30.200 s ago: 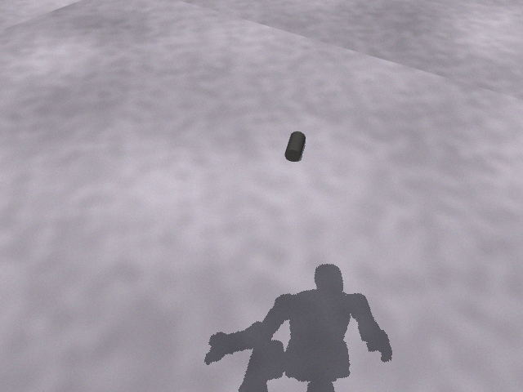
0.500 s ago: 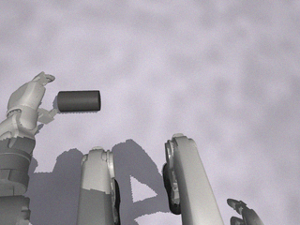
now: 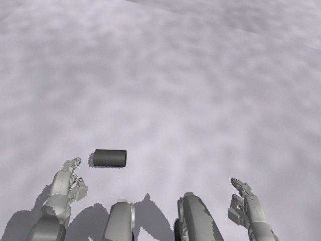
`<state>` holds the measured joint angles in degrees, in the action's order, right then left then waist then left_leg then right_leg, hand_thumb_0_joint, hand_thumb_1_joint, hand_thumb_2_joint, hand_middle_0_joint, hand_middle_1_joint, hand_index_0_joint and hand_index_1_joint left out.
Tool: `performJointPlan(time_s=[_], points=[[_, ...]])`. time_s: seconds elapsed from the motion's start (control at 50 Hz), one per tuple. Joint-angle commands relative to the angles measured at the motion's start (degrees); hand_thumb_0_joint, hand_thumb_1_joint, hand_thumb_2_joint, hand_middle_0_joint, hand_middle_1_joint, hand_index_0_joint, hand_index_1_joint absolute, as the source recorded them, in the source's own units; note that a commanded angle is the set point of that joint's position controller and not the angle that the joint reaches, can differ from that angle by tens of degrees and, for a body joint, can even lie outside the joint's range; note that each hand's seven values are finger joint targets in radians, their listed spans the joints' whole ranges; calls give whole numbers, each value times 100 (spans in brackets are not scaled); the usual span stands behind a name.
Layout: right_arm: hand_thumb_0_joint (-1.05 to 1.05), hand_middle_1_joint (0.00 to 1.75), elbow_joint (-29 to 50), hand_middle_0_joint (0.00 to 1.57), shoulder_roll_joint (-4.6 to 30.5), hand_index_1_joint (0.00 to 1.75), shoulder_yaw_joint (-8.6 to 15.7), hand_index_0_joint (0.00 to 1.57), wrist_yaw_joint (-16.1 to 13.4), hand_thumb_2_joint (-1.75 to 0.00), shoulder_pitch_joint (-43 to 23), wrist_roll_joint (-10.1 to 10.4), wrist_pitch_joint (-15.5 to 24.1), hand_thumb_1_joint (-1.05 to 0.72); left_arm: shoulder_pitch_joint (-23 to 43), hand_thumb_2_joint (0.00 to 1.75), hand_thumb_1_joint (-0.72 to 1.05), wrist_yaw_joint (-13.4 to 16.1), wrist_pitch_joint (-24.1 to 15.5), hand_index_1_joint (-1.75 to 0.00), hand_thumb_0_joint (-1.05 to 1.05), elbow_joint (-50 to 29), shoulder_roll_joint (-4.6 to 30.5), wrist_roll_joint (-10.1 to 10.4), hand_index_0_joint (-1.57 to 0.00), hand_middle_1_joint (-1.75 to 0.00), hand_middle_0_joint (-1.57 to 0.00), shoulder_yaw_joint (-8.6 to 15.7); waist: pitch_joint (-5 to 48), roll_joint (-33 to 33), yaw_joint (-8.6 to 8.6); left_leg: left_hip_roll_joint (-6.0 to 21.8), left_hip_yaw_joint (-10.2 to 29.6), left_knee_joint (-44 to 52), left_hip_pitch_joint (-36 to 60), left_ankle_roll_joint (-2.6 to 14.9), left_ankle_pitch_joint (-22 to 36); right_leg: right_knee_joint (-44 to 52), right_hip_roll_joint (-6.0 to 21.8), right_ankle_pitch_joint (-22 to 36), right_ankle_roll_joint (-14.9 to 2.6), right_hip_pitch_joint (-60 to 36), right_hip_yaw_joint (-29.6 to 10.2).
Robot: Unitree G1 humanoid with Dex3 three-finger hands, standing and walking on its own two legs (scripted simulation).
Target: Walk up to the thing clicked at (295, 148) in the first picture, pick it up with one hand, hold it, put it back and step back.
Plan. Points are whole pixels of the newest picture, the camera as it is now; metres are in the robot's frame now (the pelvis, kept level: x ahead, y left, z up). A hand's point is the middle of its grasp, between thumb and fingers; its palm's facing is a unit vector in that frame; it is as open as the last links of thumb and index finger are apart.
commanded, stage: home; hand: left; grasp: from above
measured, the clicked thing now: (110, 158) +0.53 +0.20 -0.57
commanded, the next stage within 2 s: none
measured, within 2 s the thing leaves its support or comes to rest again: neither
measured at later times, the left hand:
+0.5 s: hand (59, 206) +0.21 +0.19 +0.05, palm faces +0.09 -0.97 -0.21, open 7.4 cm
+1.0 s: hand (59, 203) +0.22 +0.19 +0.05, palm faces +0.07 -0.98 -0.20, open 7.4 cm
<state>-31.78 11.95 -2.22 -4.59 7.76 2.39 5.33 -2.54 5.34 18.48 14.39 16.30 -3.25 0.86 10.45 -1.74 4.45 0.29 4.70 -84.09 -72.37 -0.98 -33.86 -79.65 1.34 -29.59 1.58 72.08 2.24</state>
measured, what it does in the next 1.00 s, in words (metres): rises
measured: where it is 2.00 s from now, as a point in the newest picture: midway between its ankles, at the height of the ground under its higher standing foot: outside the picture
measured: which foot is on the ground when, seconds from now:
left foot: down 0.00-1.00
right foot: down 0.00-1.00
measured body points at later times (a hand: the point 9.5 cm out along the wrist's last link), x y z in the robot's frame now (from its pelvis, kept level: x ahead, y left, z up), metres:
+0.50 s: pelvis +0.06 +0.00 +0.10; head +0.07 +0.00 +0.55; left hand +0.20 +0.24 +0.07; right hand +0.22 -0.24 +0.03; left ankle +0.05 +0.12 -0.58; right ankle +0.07 -0.14 -0.58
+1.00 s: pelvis +0.06 +0.00 +0.10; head +0.08 +0.01 +0.55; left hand +0.21 +0.24 +0.07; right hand +0.22 -0.24 +0.03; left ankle +0.05 +0.12 -0.58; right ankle +0.07 -0.14 -0.58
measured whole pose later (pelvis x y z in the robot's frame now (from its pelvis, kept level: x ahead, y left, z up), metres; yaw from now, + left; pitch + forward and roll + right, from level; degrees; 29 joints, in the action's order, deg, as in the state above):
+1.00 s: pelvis +0.06 +0.00 +0.10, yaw +1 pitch +10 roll -3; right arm -31.5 12.3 -1.9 -10.3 16.7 0.4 12.9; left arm -28.3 1.5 25.6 -7.5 12.7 3.3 1.8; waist 8.9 -3.0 2.1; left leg 0.9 4.0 -58.6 -39.2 -0.4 -29.6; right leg -53.7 1.1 -25.4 1.9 38.4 2.5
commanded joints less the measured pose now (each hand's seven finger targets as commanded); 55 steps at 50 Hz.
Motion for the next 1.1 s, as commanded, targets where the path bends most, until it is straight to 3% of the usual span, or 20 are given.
performJointPlan(time_s=[0.0,0.16,0.34,0.5,0.62,0.76,0.78,0.9,0.96,1.08], points=[[0,30,779,20,801,30,258,20,-253,-90,197,37,350,-90,15,90,90,78,56,-30,0,-1568,583,364,-20,-30,-20,518,1756,-347,-17,-38,71,2151,2104,170,505,1785,-153,473,-237,-2047,-41],[0,30,981,20,692,30,215,20,-552,-90,515,-12,607,-90,-1476,90,90,-25,427,-30,0,-2568,290,755,-20,-30,-20,567,1127,-189,-72,-75,-101,2946,2988,174,1259,2850,-203,1094,-182,-3286,27],[0,30,1106,20,669,30,266,20,-699,-90,627,-107,882,-90,-2586,90,90,-220,499,-30,0,-3192,139,705,-20,-30,-20,441,512,-14,-122,-65,-145,3433,3564,185,1860,3350,-263,1510,-176,-3737,176],[0,30,1065,20,731,30,302,20,-693,-90,496,-171,1096,-90,-2373,90,90,-401,487,-30,0,-3248,187,622,-20,-30,-20,391,13,98,-113,-86,-220,3615,3529,198,1326,3542,-223,1005,-121,-3635,215],[0,30,1032,20,786,30,360,20,-638,-90,527,-195,1155,-90,-2557,90,90,-402,450,-30,0,-3397,244,577,-20,-30,-20,454,528,-280,-192,-43,-155,3593,3886,89,2168,3254,-262,1620,-182,-3855,269],[0,30,1005,20,772,30,331,20,-616,-90,463,-198,1098,-90,-2519,90,90,-348,403,-30,0,-3363,257,586,-20,-30,-20,454,521,-270,-236,-27,-112,3599,3889,80,2271,3262,-263,1706,-190,-3903,256],[0,30,1011,20,772,30,331,20,-614,-90,466,-208,1097,-90,-2535,90,90,-352,398,-30,0,-3280,220,583,-20,-30,-20,406,534,-129,-174,-41,-126,3578,3806,105,2156,3290,-270,1652,-177,-3933,259],[0,30,1005,20,754,30,311,20,-630,-90,440,-204,1109,-90,-2496,90,90,-353,430,-30,0,-3277,210,610,-20,-30,-20,402,393,63,-220,-51,-172,3566,3716,146,1963,3369,-245,1543,-149,-3986,246],[0,30,1022,20,772,30,338,20,-629,-90,483,-203,1106,-90,-2578,90,90,-371,459,-30,0,-3298,232,615,-20,-30,-20,442,510,-44,-253,-34,-146,3559,3751,113,2164,3292,-239,1664,-175,-3992,248],[0,30,1023,20,768,30,324,20,-625,-90,450,-190,1091,-90,-2459,90,90,-366,469,-30,0,-3293,243,587,-20,-30,-20,415,287,-90,-272,-26,-132,3673,3634,120,1670,3365,-240,1259,-166,-3848,241]])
